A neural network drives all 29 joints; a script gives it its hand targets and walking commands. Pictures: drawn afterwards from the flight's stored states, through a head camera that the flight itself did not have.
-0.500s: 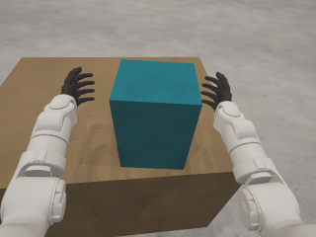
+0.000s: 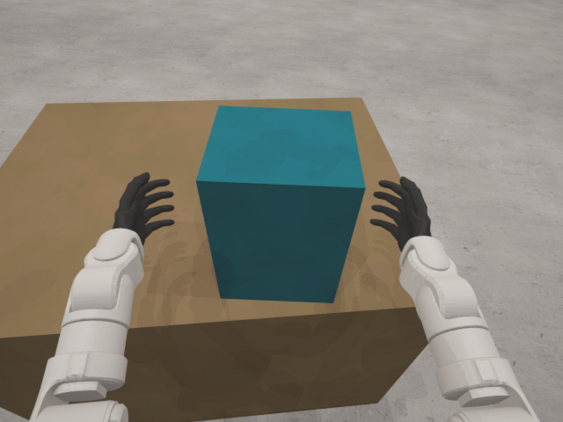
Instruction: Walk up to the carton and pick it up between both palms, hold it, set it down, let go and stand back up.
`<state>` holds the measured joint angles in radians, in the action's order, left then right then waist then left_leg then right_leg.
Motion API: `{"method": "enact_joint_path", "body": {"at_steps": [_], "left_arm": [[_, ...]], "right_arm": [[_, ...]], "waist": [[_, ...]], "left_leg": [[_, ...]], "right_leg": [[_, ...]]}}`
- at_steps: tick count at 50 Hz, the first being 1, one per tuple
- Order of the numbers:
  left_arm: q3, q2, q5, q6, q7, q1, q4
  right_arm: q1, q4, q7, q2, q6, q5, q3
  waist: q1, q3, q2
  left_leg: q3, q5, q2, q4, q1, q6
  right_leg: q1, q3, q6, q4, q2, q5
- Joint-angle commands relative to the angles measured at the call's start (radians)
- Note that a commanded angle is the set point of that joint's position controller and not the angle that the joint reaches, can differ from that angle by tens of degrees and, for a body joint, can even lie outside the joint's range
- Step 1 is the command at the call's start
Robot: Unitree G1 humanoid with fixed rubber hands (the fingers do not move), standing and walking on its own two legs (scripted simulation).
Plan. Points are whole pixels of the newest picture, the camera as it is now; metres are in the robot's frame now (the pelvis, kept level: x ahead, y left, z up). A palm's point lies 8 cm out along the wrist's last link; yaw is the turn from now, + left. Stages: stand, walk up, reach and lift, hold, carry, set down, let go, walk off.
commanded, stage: set down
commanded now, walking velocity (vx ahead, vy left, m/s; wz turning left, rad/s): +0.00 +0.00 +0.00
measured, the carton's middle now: (280, 212) +0.44 +0.02 +0.05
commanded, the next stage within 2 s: let go in 1.90 s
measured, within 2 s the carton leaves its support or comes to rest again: neither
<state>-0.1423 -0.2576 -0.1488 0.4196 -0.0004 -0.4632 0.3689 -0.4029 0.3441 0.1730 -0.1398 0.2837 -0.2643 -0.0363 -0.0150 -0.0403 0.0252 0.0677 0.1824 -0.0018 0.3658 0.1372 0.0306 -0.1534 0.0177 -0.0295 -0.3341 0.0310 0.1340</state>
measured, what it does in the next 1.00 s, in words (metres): stands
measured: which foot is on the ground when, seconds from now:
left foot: down 0.00-1.00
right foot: down 0.00-1.00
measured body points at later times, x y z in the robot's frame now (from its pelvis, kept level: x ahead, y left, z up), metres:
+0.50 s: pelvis +0.02 +0.00 +0.00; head +0.02 +0.01 +0.45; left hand +0.30 +0.24 +0.04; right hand +0.30 -0.18 +0.04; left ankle +0.01 +0.10 -0.75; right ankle +0.03 -0.10 -0.75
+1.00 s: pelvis +0.03 +0.00 +0.00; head +0.02 +0.02 +0.45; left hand +0.24 +0.23 -0.02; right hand +0.26 -0.18 -0.02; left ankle +0.01 +0.10 -0.75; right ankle +0.03 -0.10 -0.75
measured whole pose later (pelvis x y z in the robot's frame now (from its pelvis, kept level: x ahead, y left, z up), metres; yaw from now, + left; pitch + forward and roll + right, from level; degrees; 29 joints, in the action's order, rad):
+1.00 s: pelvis +0.03 +0.00 +0.00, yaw +1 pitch -3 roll -1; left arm 0.07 -0.27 -0.19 -0.17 0.00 0.17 0.38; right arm 0.18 0.41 0.07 -0.10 -0.18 -0.14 0.00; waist -0.04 -0.03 0.01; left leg 0.04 0.23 -0.01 0.37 0.09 0.03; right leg -0.08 0.02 -0.02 -0.32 0.03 0.18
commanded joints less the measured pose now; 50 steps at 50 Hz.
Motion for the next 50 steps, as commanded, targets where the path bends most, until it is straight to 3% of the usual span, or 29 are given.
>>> {"method": "enact_joint_path", "body": {"at_steps": [1,4,9,17,26,37,43,50], "left_arm": [[-0.029,-0.135,-0.011,-0.065,-0.017,-0.253,-0.254],[-0.044,-0.114,0.009,-0.061,-0.047,-0.135,-0.280],[-0.033,-0.092,0.016,-0.091,-0.068,-0.008,-0.314],[0.019,-0.117,-0.019,-0.290,-0.042,0.136,-0.311],[0.108,-0.141,-0.076,-0.537,-0.027,0.299,-0.183],[0.163,-0.116,-0.058,-0.698,-0.023,0.482,-0.136],[0.178,-0.116,-0.048,-0.670,-0.003,0.488,-0.139],[0.160,-0.103,-0.023,-0.584,-0.002,0.539,-0.117]], "right_arm": [[-0.217,-0.212,0.010,-0.074,-0.044,0.044,-0.035],[-0.103,-0.218,0.031,-0.044,-0.035,0.034,-0.013],[0.013,-0.301,0.039,-0.013,-0.055,0.036,-0.001],[0.181,-0.384,-0.013,0.003,-0.177,0.088,0.007],[0.340,-0.271,-0.049,-0.011,-0.324,0.096,0.025],[0.469,-0.148,-0.076,-0.008,-0.494,0.112,0.026],[0.452,-0.092,-0.092,-0.020,-0.507,0.128,0.013],[0.494,-0.049,-0.106,-0.030,-0.482,0.131,0.019]], "waist": [[0.019,0.427,-0.031],[0.026,0.338,-0.041],[0.021,0.220,-0.050],[-0.014,0.226,-0.048],[-0.022,0.230,-0.051],[-0.006,0.163,-0.066],[-0.005,0.127,-0.087],[-0.021,0.104,-0.070]], "left_leg": [[-0.013,-0.232,0.012,-0.026,-0.063,-0.033],[-0.016,-0.239,0.004,-0.038,-0.043,-0.046],[-0.027,-0.204,0.005,-0.053,-0.025,-0.050],[-0.046,-0.195,0.008,-0.055,-0.017,-0.037],[-0.084,-0.244,0.020,-0.027,-0.046,-0.025],[-0.124,-0.329,0.040,0.008,-0.074,-0.048],[-0.109,-0.217,0.054,-0.030,-0.039,-0.051],[-0.080,-0.218,0.046,-0.051,-0.053,-0.049]], "right_leg": [[0.226,-0.037,0.013,0.017,-0.008,-0.157],[0.269,-0.042,0.021,0.027,-0.018,-0.201],[0.234,-0.041,0.016,0.046,-0.024,-0.147],[0.158,-0.060,0.010,0.060,-0.042,-0.067],[0.079,-0.092,-0.018,0.072,-0.056,-0.037],[0.076,-0.080,-0.047,0.059,-0.038,-0.058],[0.101,-0.075,-0.055,0.046,-0.040,-0.006],[0.112,-0.071,-0.050,0.060,-0.041,-0.011]]}}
